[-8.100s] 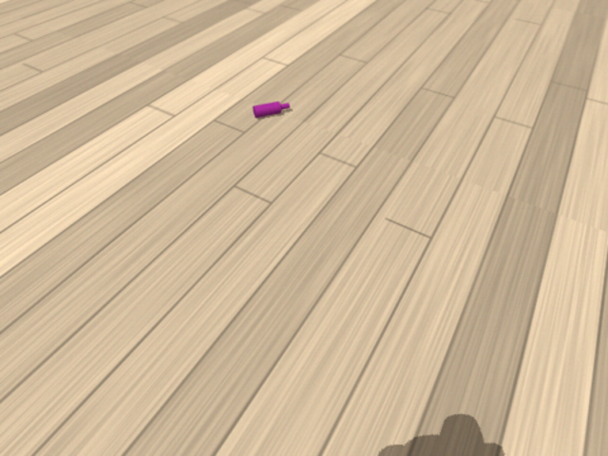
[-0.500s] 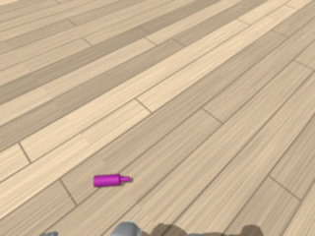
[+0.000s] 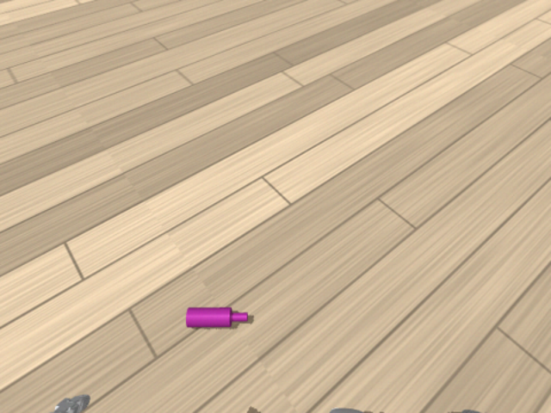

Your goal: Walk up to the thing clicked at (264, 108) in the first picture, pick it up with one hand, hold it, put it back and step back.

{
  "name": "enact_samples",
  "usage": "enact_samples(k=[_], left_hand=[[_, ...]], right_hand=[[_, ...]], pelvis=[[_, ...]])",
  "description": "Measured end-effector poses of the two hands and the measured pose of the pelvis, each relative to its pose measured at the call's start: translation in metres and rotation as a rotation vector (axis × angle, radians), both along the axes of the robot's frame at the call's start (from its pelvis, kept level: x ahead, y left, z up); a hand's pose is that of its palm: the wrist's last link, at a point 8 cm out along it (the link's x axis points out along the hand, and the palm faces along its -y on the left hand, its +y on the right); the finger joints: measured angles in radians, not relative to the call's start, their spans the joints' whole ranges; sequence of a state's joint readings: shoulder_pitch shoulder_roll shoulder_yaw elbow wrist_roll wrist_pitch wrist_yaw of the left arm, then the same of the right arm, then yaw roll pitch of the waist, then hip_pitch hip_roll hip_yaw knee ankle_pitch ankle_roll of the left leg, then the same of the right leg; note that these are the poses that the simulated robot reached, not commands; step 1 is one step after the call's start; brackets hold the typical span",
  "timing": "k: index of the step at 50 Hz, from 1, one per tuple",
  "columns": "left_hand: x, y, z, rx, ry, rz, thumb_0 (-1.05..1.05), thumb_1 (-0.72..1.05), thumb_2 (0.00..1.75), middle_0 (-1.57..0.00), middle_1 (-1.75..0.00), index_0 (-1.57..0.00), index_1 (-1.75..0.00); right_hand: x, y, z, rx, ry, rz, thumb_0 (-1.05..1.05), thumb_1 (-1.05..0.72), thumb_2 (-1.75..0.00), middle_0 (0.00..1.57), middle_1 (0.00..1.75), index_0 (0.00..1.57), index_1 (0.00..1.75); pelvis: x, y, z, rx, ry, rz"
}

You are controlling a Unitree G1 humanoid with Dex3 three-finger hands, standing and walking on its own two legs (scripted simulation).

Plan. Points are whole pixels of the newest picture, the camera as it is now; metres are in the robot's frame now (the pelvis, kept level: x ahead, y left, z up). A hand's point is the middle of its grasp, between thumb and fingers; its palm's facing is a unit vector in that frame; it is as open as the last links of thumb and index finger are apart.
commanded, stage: walk up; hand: left
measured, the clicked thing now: (217, 317) +0.52 +0.21 -0.72
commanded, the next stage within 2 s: stand in 0.66 s
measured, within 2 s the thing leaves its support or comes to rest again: neither
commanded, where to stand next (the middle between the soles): +0.09 -0.02 m, yaw +0 degrees
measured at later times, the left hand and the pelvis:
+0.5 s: hand out of the picture +0.03 +0.25 -0.14, palm faces -0.03 -0.94 -0.35, open 7.4 cm; pelvis -0.02 -0.01 +0.01, yaw +0 degrees
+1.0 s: hand out of the picture +0.09 +0.24 -0.13, palm faces -0.04 -0.94 -0.32, open 7.4 cm; pelvis -0.01 -0.01 +0.03, yaw -1 degrees
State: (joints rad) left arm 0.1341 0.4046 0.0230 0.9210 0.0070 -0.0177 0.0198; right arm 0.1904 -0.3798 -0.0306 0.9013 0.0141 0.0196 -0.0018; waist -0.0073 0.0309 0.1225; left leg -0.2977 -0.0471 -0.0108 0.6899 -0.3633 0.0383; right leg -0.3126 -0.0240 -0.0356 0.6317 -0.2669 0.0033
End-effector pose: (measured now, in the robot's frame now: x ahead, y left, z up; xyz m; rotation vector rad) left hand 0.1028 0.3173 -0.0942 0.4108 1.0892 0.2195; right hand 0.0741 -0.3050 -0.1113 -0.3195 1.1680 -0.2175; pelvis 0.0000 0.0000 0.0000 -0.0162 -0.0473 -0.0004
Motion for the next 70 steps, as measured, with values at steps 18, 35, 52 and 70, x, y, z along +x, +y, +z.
enact_samples(k=[18, 35, 52, 70], left_hand=[[-0.061, -0.021, -0.017, -0.060, 0.107, 0.027, 0.00, 0.91, 0.90, -0.20, -0.30, -0.20, -0.30], [-0.053, -0.016, -0.002, -0.072, 0.117, 0.054, 0.01, 0.90, 0.90, -0.20, -0.30, -0.21, -0.30], [-0.017, -0.034, 0.001, -0.111, 0.061, 0.008, 0.00, 0.91, 0.90, -0.20, -0.30, -0.20, -0.30], [-0.059, -0.035, -0.003, -0.096, 0.159, 0.041, 0.00, 0.91, 0.90, -0.20, -0.30, -0.20, -0.30]], right_hand=[[0.000, -0.005, 0.012, -0.011, -0.031, 0.046, 0.01, -0.91, -0.90, 0.21, 0.30, 0.20, 0.30], [-0.012, 0.008, 0.017, 0.033, 0.029, 0.005, 0.01, -0.91, -0.90, 0.21, 0.30, 0.20, 0.30], [-0.002, 0.003, 0.027, 0.015, -0.008, -0.016, 0.01, -0.91, -0.90, 0.21, 0.30, 0.20, 0.30], [-0.028, -0.004, 0.018, 0.024, 0.068, -0.029, 0.01, -0.91, -0.90, 0.21, 0.30, 0.20, 0.30]], pelvis=[[-0.030, -0.009, 0.005, -0.007, -0.001, -0.014], [-0.008, -0.003, 0.022, 0.011, 0.003, -0.012], [-0.011, -0.006, 0.027, 0.016, -0.002, -0.015], [-0.017, -0.013, 0.027, 0.016, 0.003, -0.014]])
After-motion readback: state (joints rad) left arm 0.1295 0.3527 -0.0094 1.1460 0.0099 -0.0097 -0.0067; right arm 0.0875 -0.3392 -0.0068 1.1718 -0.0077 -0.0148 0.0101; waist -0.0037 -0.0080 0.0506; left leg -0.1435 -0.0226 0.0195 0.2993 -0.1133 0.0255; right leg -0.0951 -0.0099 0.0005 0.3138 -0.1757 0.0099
